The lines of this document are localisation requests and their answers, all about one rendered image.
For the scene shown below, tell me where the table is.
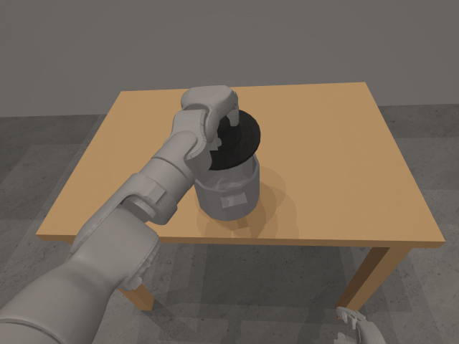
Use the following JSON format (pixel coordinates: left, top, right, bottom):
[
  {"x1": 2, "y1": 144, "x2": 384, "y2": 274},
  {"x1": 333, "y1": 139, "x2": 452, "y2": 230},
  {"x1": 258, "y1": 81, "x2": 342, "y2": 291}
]
[{"x1": 36, "y1": 82, "x2": 445, "y2": 319}]

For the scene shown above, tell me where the knob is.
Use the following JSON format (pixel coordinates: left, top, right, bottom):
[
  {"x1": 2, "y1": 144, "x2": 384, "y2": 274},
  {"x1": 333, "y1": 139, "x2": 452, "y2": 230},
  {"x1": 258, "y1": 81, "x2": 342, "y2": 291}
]
[{"x1": 217, "y1": 116, "x2": 231, "y2": 139}]

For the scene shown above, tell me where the robot right hand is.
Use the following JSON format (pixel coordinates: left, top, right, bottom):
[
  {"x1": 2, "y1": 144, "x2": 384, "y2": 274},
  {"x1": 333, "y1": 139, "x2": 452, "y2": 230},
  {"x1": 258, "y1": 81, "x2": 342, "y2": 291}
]
[{"x1": 333, "y1": 307, "x2": 386, "y2": 344}]

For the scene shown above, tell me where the pot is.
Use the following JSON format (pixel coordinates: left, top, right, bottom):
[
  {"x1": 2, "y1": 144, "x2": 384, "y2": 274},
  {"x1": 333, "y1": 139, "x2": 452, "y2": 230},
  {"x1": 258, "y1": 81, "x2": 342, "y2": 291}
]
[{"x1": 194, "y1": 153, "x2": 260, "y2": 221}]

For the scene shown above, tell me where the robot left forearm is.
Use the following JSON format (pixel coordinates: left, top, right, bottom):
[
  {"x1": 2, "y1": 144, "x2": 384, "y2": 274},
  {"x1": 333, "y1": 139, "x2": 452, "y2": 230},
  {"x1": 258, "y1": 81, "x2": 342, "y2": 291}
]
[{"x1": 70, "y1": 100, "x2": 219, "y2": 255}]

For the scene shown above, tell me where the robot left upper arm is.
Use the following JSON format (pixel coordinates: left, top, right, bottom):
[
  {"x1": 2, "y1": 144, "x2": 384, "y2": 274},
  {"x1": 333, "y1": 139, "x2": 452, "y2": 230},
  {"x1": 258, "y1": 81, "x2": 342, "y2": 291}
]
[{"x1": 0, "y1": 204, "x2": 161, "y2": 344}]

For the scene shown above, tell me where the lid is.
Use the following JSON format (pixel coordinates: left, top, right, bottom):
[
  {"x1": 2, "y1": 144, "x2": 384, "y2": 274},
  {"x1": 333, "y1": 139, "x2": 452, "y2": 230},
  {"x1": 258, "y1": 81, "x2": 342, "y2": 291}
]
[{"x1": 209, "y1": 110, "x2": 260, "y2": 171}]

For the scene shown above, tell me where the robot left hand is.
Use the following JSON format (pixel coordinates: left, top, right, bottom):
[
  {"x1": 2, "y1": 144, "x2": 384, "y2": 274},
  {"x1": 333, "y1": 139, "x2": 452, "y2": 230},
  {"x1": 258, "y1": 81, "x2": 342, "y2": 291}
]
[{"x1": 181, "y1": 85, "x2": 239, "y2": 151}]

